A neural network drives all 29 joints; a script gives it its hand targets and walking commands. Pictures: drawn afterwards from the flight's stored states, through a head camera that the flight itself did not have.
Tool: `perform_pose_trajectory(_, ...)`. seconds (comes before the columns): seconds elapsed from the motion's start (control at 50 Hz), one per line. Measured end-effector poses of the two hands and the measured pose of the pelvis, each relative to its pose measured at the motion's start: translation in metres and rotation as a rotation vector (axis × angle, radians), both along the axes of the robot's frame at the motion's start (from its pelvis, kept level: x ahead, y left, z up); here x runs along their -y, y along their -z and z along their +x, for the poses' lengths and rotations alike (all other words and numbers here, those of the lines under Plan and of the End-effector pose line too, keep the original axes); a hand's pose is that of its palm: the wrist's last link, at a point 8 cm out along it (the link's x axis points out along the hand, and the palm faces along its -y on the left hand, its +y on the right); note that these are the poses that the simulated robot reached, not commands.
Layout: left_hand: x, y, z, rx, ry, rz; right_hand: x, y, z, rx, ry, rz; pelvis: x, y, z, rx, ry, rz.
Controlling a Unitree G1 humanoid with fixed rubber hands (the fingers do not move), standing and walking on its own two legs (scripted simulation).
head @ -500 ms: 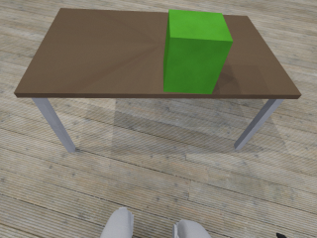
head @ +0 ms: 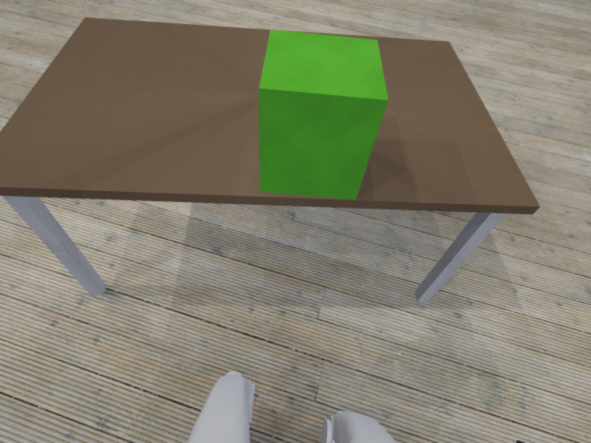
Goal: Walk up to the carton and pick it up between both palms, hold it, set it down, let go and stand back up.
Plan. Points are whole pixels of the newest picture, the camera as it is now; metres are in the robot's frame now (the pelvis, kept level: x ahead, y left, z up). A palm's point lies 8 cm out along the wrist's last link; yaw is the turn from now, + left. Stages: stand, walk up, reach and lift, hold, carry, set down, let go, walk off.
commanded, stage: walk up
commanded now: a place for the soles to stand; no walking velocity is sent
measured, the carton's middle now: (315, 119) +0.69 +0.00 +0.01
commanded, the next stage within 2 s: none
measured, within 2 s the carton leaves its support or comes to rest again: neither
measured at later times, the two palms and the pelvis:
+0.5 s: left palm out of the picture +0.07 +0.29 -0.10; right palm out of the picture +0.10 -0.35 -0.10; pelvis +0.02 -0.03 +0.00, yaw +1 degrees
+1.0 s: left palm out of the picture +0.08 +0.30 -0.10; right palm out of the picture +0.09 -0.34 -0.10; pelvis +0.01 -0.02 +0.00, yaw +1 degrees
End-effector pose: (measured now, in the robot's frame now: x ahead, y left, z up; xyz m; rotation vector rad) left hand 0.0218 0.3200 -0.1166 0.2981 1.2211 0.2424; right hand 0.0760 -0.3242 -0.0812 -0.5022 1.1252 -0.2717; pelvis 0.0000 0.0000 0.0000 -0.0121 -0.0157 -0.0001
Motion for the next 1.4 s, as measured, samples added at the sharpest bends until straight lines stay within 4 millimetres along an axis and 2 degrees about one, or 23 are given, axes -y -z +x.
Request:
perform_pose_trajectory(0.06,0.001,0.003,0.002,-0.022,-0.005,-0.01,-0.004,-0.001,0.015,0.001,-0.017,0.004,-0.002,0.0,0.008,-0.014,-0.007,0.0)
perform_pose_trajectory(0.1,0.002,0.001,0.011,-0.017,0.008,-0.017,-0.005,-0.005,0.019,0.015,-0.018,0.006,-0.004,-0.003,0.012,-0.008,-0.006,0.01)
perform_pose_trajectory(0.2,0.008,-0.013,0.048,0.059,0.047,0.001,0.003,-0.012,0.017,0.055,0.018,0.011,0.002,-0.011,0.017,0.032,-0.004,0.015)
perform_pose_trajectory(0.28,0.019,-0.019,0.067,0.12,0.051,0.026,0.016,-0.001,0.015,0.061,0.024,0.036,0.017,-0.006,0.015,0.042,0.001,0.035)
perform_pose_trajectory(0.34,0.029,-0.017,0.062,0.118,0.048,0.04,0.026,0.011,0.014,0.039,0.029,0.057,0.029,-0.001,0.013,0.048,-0.006,0.028)
perform_pose_trajectory(0.44,0.033,-0.019,0.05,0.073,0.03,0.051,0.028,0.014,0.018,0.019,0.015,0.09,0.036,-0.003,0.015,0.043,-0.016,0.035)
perform_pose_trajectory(0.66,0.035,-0.025,0.063,0.097,0.048,0.061,0.028,0.016,0.02,0.018,0.011,0.114,0.037,-0.004,0.017,0.041,-0.013,0.046)
perform_pose_trajectory(0.84,0.029,-0.024,0.066,0.117,0.054,0.057,0.02,0.015,0.017,0.027,0.006,0.115,0.03,-0.004,0.013,0.047,-0.014,0.042)
perform_pose_trajectory(0.96,0.026,-0.022,0.057,0.108,0.047,0.054,0.018,0.015,0.012,0.026,0.009,0.111,0.027,-0.003,0.008,0.055,-0.016,0.04)
perform_pose_trajectory(1.1,0.002,-0.019,0.054,0.082,0.047,0.054,-0.008,0.013,0.023,0.031,-0.006,0.149,0.003,-0.004,0.017,0.055,-0.021,0.037)
perform_pose_trajectory(1.18,-0.009,-0.026,0.073,0.068,0.065,0.057,-0.016,0.007,0.016,0.032,0.033,0.155,-0.006,-0.011,0.03,0.058,-0.004,0.014)
perform_pose_trajectory(1.26,-0.003,-0.041,0.103,0.097,0.082,0.051,-0.008,-0.01,0.014,0.028,0.079,0.142,-0.002,-0.026,0.047,0.079,0.007,0.011)
perform_pose_trajectory(1.34,0.008,-0.052,0.127,0.112,0.086,0.056,0.004,-0.015,0.029,0.027,0.092,0.15,0.011,-0.034,0.066,0.079,0.015,0.019)
perform_pose_trajectory(1.4,0.018,-0.053,0.139,0.11,0.076,0.073,0.016,-0.005,0.044,0.008,0.092,0.166,0.025,-0.03,0.082,0.059,0.019,0.036)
